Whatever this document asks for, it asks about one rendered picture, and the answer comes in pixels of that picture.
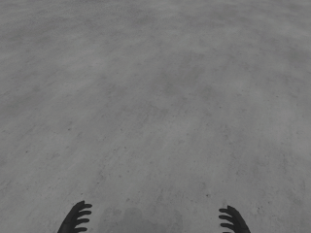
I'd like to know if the right robot hand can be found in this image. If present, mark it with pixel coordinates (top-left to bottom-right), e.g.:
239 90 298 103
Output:
219 205 251 233

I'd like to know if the left robot hand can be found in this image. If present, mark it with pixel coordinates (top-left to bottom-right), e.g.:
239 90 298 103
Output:
57 200 92 233

